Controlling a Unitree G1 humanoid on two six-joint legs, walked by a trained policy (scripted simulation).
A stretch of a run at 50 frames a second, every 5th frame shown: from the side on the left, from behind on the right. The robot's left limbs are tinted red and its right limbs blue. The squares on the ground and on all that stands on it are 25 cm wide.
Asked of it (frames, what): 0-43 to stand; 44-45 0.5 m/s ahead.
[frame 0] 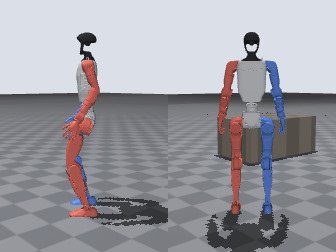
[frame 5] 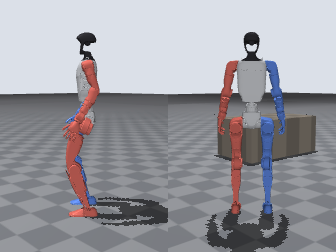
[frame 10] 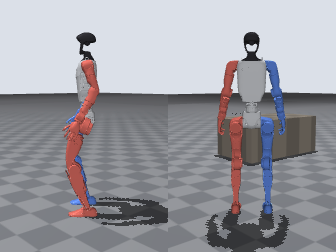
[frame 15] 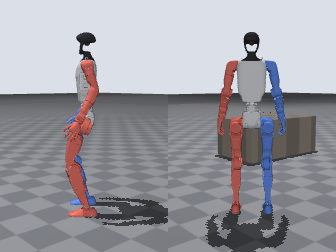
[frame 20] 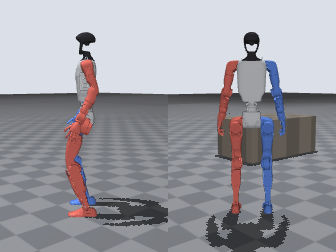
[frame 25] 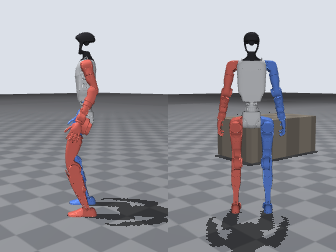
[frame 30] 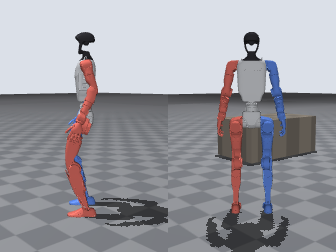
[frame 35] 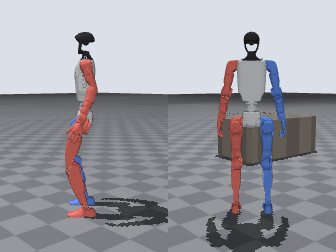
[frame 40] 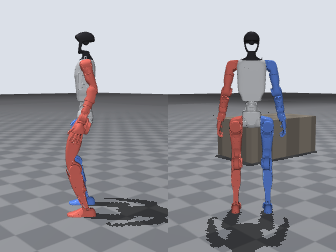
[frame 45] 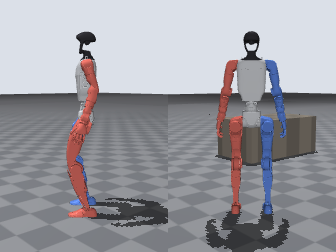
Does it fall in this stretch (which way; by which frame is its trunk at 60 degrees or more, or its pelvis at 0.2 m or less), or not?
no
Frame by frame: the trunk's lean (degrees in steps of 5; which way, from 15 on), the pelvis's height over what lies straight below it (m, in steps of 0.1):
0: 0, 0.8
5: 0, 0.8
10: 0, 0.8
15: 0, 0.8
20: 0, 0.8
25: 0, 0.8
30: 0, 0.8
35: 0, 0.8
40: 0, 0.8
45: 0, 0.8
